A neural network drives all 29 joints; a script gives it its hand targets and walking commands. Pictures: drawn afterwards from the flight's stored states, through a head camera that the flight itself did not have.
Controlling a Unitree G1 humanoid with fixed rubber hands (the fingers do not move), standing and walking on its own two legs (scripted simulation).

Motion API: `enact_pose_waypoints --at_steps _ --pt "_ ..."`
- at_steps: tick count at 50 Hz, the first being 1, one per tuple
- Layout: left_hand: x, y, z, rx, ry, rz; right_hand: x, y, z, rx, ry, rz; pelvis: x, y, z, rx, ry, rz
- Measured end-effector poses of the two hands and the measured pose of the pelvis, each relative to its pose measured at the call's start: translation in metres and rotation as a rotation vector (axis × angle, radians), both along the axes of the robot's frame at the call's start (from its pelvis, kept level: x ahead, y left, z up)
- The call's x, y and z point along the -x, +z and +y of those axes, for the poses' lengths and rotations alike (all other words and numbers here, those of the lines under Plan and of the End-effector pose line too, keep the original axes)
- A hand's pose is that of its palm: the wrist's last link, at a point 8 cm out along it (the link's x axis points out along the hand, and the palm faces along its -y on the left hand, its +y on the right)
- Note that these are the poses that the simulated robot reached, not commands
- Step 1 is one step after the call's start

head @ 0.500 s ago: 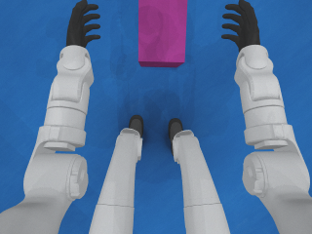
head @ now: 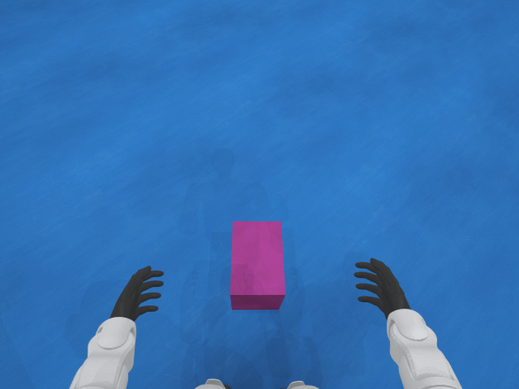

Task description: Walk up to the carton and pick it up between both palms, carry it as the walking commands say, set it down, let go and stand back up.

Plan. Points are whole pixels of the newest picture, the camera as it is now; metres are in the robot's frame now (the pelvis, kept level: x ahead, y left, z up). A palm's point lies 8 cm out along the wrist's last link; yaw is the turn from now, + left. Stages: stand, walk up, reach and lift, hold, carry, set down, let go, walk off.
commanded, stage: let go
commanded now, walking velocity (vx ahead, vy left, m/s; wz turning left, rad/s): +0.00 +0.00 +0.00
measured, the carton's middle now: (256, 266) +0.53 -0.02 -0.65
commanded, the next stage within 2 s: stand in 0.62 s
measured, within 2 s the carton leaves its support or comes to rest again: neither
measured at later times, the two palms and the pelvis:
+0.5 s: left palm (104, 357) +0.19 +0.22 -0.05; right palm (424, 348) +0.19 -0.24 -0.05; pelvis +0.03 -0.01 +0.02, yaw +0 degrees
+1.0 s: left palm out of the picture +0.13 +0.27 -0.08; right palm (467, 388) +0.14 -0.30 -0.07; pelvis +0.05 -0.01 +0.02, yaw +0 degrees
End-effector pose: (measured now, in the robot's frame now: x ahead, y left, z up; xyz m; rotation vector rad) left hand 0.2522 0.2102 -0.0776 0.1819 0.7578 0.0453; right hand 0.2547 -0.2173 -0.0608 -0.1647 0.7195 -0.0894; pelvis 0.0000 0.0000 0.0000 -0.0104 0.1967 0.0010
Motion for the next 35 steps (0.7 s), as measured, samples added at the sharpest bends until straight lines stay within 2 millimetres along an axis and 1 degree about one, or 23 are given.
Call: enact_pose_waypoints --at_steps 4,10,12,14,18,24,29,32,35 --pt "0.022 0.008 0.006 -0.014 0.004 0.04 0.026 0.0 -0.004 0.0 0.003 0.054 -0.01 0.009 0.001 -0.008 -0.01 -0.072" --pt "0.059 0.011 0.014 -0.015 0.012 0.104 0.07 -0.009 -0.005 -0.012 0.012 0.142 -0.024 0.016 0.0 -0.009 -0.014 -0.146" --pt "0.068 0.014 0.015 -0.014 0.013 0.109 0.08 -0.008 -0.006 -0.013 0.014 0.153 -0.028 0.018 -0.001 -0.009 -0.013 -0.166" --pt "0.074 0.016 0.015 -0.011 0.016 0.107 0.085 -0.005 -0.007 -0.014 0.014 0.149 -0.031 0.019 -0.002 -0.009 -0.011 -0.18" --pt "0.075 0.02 0.015 -0.001 0.009 0.092 0.081 0.006 -0.014 0.002 0.007 0.106 -0.033 0.019 -0.006 -0.012 -0.003 -0.208" --pt "0.062 0.025 0.011 0.0 0.014 0.056 0.064 0.015 -0.025 0.012 0.012 0.07 -0.034 0.019 -0.009 -0.013 -0.006 -0.247" --pt "0.06 0.024 0.006 0.01 0.01 0.058 0.057 0.014 -0.022 0.011 0.033 0.083 -0.034 0.018 -0.013 -0.014 0.003 -0.278" --pt "0.064 0.018 0.003 0.011 0.001 0.096 0.057 0.012 -0.019 0.009 0.029 0.098 -0.034 0.017 -0.015 -0.013 0.004 -0.289" --pt "0.071 0.009 0.009 -0.018 0.027 0.113 0.062 0.003 -0.023 0.032 0.022 0.119 -0.038 0.017 -0.015 -0.008 -0.001 -0.245"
